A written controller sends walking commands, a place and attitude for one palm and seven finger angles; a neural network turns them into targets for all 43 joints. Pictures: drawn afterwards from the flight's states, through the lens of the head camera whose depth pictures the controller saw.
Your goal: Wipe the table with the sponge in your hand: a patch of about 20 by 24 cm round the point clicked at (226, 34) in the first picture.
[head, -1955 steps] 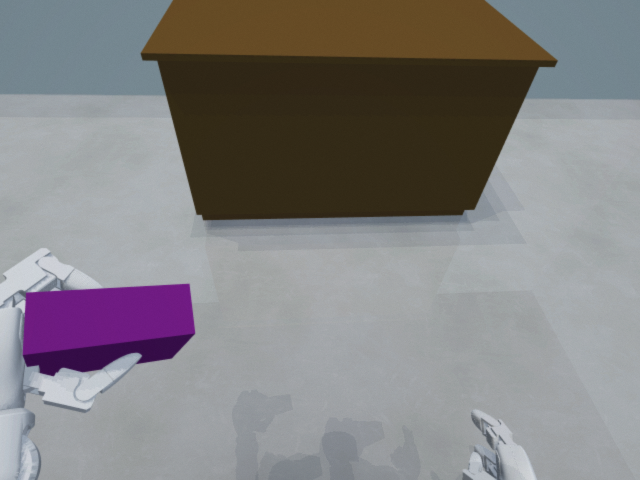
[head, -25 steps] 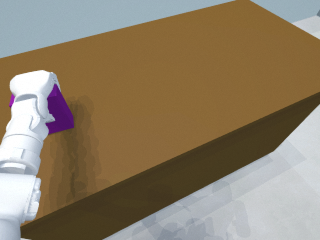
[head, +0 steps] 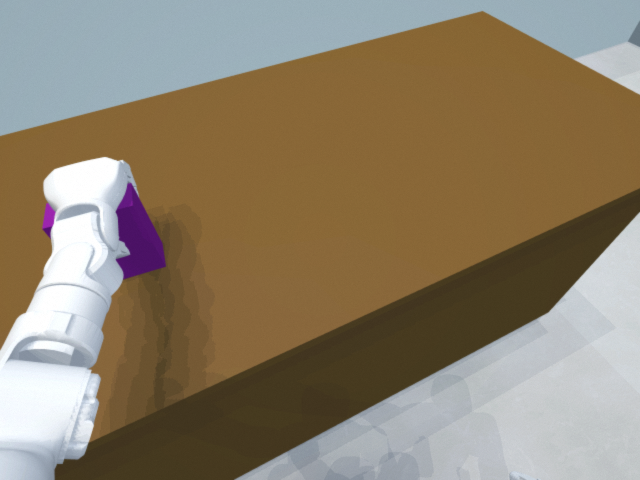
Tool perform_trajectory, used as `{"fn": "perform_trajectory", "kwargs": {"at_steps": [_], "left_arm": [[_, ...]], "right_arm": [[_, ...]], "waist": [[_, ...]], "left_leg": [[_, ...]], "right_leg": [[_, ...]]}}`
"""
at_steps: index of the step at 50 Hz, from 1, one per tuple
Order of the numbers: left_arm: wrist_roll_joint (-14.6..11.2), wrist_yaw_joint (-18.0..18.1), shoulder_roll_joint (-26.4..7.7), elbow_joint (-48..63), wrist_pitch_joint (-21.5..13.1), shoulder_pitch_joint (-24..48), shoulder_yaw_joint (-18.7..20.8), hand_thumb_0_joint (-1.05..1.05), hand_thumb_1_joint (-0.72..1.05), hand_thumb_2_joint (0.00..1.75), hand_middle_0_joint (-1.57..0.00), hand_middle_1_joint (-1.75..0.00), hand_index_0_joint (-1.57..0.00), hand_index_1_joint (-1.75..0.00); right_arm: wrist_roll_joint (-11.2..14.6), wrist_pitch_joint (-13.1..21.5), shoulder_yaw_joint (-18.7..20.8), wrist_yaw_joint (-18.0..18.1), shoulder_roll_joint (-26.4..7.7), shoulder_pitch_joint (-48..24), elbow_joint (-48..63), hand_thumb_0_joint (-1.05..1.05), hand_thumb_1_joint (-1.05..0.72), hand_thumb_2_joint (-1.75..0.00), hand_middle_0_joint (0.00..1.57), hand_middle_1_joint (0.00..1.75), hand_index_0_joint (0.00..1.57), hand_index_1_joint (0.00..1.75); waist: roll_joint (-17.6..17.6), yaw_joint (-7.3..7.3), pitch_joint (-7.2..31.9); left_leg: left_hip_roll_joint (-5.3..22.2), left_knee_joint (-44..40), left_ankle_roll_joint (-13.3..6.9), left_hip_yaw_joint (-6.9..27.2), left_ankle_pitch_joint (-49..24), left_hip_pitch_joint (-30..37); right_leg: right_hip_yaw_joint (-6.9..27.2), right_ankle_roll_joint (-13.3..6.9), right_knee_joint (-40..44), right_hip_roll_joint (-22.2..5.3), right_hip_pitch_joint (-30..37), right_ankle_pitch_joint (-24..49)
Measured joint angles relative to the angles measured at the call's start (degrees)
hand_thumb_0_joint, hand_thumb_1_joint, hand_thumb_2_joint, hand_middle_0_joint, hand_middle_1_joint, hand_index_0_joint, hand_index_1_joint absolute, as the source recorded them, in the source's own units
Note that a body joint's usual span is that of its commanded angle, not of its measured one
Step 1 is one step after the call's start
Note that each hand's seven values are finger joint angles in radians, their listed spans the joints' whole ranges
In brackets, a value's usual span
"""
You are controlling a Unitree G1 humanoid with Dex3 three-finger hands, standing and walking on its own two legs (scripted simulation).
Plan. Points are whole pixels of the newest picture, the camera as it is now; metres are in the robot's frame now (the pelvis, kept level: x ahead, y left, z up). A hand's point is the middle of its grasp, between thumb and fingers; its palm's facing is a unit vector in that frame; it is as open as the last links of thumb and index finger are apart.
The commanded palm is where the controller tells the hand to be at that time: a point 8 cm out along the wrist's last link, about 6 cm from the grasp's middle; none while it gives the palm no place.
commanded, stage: wipe back along the middle lane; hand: left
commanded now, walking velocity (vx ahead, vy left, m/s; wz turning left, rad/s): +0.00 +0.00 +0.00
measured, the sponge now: (117, 247) +0.41 +0.31 +0.05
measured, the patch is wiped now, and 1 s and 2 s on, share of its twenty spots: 0.50 0.55 0.60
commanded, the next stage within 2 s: slide across to the third lane in 1.42 s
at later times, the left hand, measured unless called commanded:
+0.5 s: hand (112, 243) +0.38 +0.28 +0.10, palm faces -0.02 +0.00 -1.00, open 9.4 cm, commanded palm +0.34 +0.26 +0.13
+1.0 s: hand (120, 271) +0.34 +0.25 +0.10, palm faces +0.03 -0.03 -1.00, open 9.4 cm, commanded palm +0.29 +0.24 +0.13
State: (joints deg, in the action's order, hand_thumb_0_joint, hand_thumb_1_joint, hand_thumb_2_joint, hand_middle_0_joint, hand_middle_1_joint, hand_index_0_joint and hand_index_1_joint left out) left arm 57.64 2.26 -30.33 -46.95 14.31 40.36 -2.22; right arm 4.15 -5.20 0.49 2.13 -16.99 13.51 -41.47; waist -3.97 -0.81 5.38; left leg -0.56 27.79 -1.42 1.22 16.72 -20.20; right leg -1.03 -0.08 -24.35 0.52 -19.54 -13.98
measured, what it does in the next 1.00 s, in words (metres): stands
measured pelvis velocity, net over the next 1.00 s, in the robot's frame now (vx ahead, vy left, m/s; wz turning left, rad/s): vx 0.00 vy -0.01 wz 0.01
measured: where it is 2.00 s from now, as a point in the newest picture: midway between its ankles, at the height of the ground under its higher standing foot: outside the picture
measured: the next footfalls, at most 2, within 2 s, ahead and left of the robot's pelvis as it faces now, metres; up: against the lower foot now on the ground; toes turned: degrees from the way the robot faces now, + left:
none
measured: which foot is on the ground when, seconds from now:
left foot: down 0.00-1.00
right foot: down 0.00-1.00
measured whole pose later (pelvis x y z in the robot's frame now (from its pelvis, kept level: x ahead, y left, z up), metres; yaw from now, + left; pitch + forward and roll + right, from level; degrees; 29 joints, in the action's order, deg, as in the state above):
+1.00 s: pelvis +0.00 -0.01 +0.00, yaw +1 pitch +3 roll -1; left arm 55.6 1.8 -23.7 -16.3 28.4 18.9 -10.5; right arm 5.6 -7.2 -1.7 0.8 -16.5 5.6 -36.6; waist -5.4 3.3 5.6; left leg -0.6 28.6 -0.7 1.7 17.8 -14.2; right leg -1.5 -0.7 -27.1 0.5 -14.3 -16.3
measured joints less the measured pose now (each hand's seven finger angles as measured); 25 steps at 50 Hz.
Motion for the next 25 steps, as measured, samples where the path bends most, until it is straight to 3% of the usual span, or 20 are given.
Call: {"fn": "perform_trajectory", "kwargs": {"at_steps": [10, 25], "left_arm": [[-1.47, 1.53, 2.11, 6.33, 4.02, -5.03, -2.06, 0.0, -0.46, 1.11, -0.77, -1.44, -0.77, -1.47], [-0.91, 1.07, 5.81, 11.97, 8.24, -7.86, -6.64, 0.0, -0.45, 1.11, -0.76, -1.45, -0.76, -1.48]], "right_arm": [[0.82, -0.79, -0.42, -0.38, 0.1, -1.61, 0.26, 0.01, -0.91, -0.9, 0.2, 0.3, 0.2, 0.3], [1.06, -1.28, -1.26, -0.61, 1.23, -4.55, 2.61, 0.01, -0.91, -0.9, 0.2, 0.3, 0.2, 0.3]], "waist": [[-0.12, 0.97, 0.08], [-0.45, 2.91, 0.81]], "left_leg": [[-0.34, -0.4, -0.16, 0.03, -0.15, 1.94], [-0.81, 0.61, -0.11, 0.6, 0.2, 2.5]], "right_leg": [[-0.03, 0.14, -0.07, -0.35, 1.8, -0.17], [-0.62, 0.08, -1.71, -0.81, 2.31, -1.11]]}}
